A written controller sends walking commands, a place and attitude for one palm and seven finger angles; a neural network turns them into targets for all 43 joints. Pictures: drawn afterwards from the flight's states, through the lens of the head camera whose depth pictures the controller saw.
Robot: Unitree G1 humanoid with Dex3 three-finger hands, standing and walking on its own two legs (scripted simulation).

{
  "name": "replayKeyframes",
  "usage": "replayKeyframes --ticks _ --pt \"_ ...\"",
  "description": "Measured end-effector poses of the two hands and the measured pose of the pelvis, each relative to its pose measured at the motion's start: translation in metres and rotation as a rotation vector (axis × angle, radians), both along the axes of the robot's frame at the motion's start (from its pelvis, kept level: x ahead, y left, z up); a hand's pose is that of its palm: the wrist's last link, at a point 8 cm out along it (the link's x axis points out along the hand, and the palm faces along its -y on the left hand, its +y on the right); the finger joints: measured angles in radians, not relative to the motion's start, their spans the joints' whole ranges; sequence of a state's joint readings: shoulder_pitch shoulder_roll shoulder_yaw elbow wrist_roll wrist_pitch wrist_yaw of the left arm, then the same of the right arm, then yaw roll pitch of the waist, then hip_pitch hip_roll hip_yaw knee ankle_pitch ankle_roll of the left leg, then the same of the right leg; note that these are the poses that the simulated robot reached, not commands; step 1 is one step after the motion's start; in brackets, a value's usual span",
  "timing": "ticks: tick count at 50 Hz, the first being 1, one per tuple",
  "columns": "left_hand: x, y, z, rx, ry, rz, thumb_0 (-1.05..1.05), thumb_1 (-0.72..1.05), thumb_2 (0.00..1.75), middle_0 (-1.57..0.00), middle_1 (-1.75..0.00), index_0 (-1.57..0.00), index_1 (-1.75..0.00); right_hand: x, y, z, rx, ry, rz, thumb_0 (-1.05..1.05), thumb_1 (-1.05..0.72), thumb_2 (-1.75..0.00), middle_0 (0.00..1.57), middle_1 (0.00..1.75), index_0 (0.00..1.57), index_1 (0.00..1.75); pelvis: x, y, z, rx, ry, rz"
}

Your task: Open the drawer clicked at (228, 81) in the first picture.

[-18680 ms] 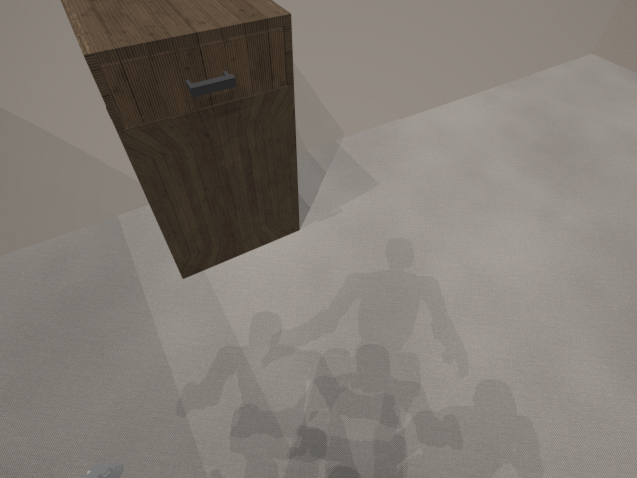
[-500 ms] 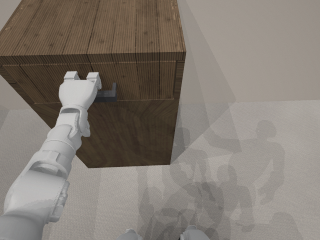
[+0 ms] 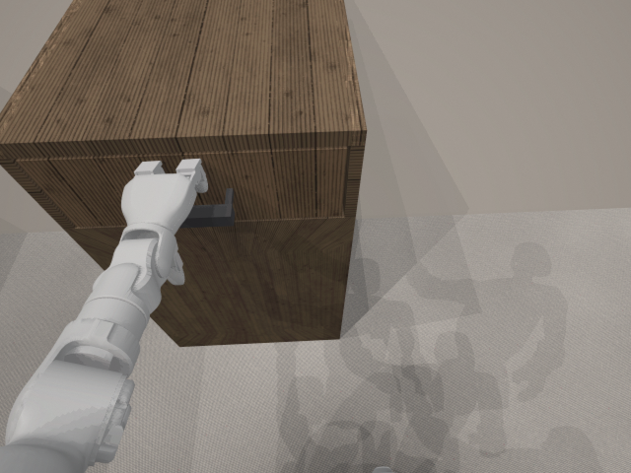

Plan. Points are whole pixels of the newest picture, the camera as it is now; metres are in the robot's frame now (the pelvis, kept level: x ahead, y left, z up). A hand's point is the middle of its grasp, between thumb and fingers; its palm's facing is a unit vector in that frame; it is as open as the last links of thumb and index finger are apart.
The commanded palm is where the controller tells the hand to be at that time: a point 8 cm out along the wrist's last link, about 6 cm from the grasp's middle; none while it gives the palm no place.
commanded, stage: lift the fingers back up to retry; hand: left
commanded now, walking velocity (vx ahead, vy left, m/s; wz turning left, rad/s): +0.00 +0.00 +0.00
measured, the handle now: (195, 205) +0.50 +0.18 +0.00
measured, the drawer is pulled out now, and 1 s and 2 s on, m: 0.00 0.00 0.00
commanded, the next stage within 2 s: re-aim the fingers above the handle in 0.32 s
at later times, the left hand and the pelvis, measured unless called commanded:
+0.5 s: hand (170, 217) +0.43 +0.19 +0.06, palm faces -0.03 -0.04 -1.00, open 13.8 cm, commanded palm +0.41 +0.20 +0.12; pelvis +0.02 -0.02 +0.01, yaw +1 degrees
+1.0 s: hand (168, 213) +0.44 +0.20 +0.06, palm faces -0.02 -0.03 -1.00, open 13.8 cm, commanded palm +0.42 +0.20 +0.12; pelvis +0.01 -0.01 +0.01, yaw +0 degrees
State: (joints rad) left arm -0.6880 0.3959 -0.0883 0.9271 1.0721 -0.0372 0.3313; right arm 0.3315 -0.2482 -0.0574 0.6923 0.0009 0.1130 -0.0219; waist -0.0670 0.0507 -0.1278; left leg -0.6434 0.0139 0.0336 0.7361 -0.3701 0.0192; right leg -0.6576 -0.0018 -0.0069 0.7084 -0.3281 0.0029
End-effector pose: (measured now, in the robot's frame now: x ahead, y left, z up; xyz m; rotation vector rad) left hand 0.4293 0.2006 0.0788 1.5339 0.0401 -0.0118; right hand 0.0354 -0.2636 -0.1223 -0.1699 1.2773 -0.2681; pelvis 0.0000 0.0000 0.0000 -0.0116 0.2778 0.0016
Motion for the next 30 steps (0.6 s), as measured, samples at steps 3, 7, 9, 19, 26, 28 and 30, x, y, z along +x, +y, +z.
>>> replayKeyframes --ticks 3,7,9,19,26,28,30 --pt "0.0 -0.001 0.007 -0.004 -0.014 0.001 0.0 -0.49 0.3 -0.35 -1.23 -0.35 -1.22 0.011 0.001 0.001 0.009 -0.012 0.001 0.0 -0.91 -0.9 0.2 0.3 0.2 0.3 0.006 0.0 0.003 0.001 -0.011 0.0" --pt "-0.001 -0.004 0.021 -0.001 -0.042 0.006 0.0 -0.49 0.3 -0.35 -1.23 -0.36 -1.22 0.029 0.002 0.002 0.029 -0.036 0.012 0.0 -0.91 -0.9 0.2 0.3 0.2 0.3 0.013 -0.001 0.007 0.003 -0.031 0.003" --pt "-0.001 -0.005 0.028 0.002 -0.049 0.014 0.0 -0.49 0.3 -0.36 -1.22 -0.36 -1.22 0.04 0.003 0.003 0.04 -0.053 0.022 0.0 -0.91 -0.9 0.2 0.3 0.2 0.3 0.015 -0.002 0.009 0.005 -0.042 0.005" --pt "-0.008 -0.009 0.038 0.005 0.008 0.028 0.0 -0.49 0.3 -0.32 -1.21 -0.33 -1.21 0.087 0.0 0.013 0.048 -0.153 0.074 0.0 -0.91 -0.9 0.2 0.3 0.2 0.3 0.021 -0.011 0.014 0.016 -0.076 0.006" --pt "-0.019 -0.007 0.035 -0.003 -0.007 0.007 0.0 -0.49 0.3 -0.32 -1.2 -0.32 -1.2 0.099 -0.009 0.017 0.028 -0.177 0.095 0.0 -0.91 -0.9 0.2 0.3 0.2 0.3 0.021 -0.017 0.013 0.019 -0.082 0.012" --pt "-0.02 -0.004 0.034 0.004 -0.011 0.015 0.0 -0.49 0.3 -0.32 -1.2 -0.32 -1.2 0.098 -0.011 0.016 0.024 -0.173 0.097 0.0 -0.91 -0.9 0.2 0.3 0.2 0.3 0.021 -0.018 0.013 0.019 -0.082 0.016" --pt "-0.021 -0.001 0.034 0.011 -0.013 0.024 0.0 -0.49 0.3 -0.32 -1.2 -0.32 -1.2 0.096 -0.013 0.015 0.021 -0.165 0.096 0.0 -0.91 -0.9 0.2 0.3 0.2 0.3 0.02 -0.019 0.013 0.019 -0.081 0.018"
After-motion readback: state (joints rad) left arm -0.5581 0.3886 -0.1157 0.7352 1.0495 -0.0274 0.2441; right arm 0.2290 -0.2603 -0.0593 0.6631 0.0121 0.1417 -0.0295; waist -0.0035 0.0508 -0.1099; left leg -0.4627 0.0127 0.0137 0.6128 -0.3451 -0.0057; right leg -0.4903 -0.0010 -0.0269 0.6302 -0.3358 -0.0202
